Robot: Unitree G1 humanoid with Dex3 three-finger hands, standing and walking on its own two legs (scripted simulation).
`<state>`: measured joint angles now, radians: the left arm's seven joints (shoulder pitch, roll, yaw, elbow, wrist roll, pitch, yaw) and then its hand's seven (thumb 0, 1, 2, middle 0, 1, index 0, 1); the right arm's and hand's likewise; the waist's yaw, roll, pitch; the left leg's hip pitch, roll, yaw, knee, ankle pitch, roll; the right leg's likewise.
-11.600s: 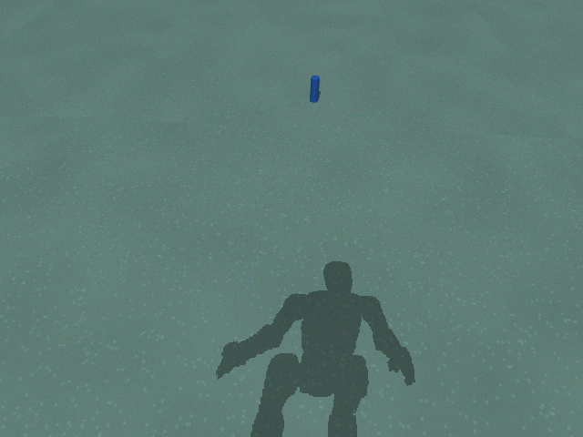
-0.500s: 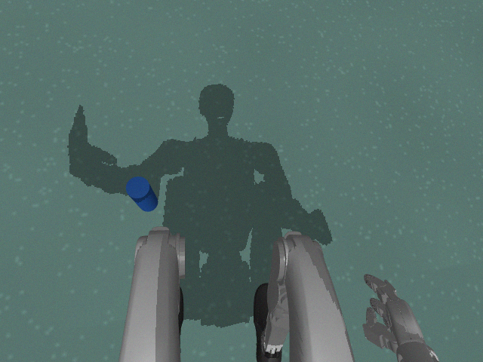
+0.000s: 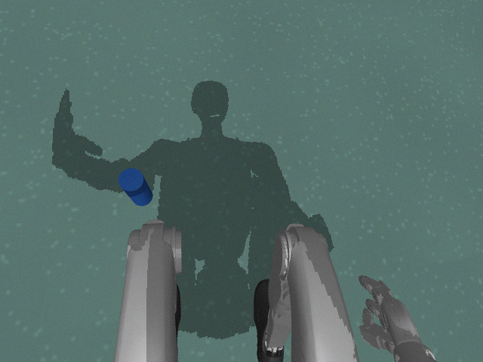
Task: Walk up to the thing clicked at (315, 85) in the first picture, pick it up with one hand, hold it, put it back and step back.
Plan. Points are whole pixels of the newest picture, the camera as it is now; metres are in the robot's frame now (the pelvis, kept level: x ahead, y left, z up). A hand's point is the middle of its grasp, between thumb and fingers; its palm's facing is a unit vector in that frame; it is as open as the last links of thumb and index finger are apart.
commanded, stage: go down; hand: left
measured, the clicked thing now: (137, 188) +0.43 +0.23 -0.33
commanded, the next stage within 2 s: approach in 0.76 s
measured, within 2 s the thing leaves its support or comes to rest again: neither
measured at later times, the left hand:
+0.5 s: hand out of the picture +0.37 +0.41 -0.01, palm faces +0.17 -0.98 -0.09, open 17.7 cm
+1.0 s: hand out of the picture +0.37 +0.41 -0.01, palm faces +0.16 -0.99 -0.07, open 17.7 cm
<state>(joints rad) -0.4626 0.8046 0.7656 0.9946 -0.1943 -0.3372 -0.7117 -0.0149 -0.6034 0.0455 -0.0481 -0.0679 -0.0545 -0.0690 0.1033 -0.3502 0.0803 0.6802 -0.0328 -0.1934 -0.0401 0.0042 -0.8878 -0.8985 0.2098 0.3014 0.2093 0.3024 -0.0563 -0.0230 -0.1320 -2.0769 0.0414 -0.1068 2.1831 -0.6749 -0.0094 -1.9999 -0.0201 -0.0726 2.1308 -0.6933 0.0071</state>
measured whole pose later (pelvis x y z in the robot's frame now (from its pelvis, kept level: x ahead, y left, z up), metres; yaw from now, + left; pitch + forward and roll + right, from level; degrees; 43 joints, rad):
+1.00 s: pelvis +0.00 +0.00 -0.03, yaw -1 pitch +31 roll -7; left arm -0.54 0.86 0.80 1.05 -0.24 -0.38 -0.77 -0.01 -0.59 0.01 -0.06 -0.05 -0.06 -0.06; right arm 0.10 -0.36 0.10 0.71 -0.04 -0.17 -0.02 0.00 -0.90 -0.90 0.21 0.30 0.21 0.30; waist -0.08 -0.03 -0.10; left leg -2.16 0.04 -0.12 2.28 -0.68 -0.01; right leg -2.07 -0.02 -0.07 2.22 -0.70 0.01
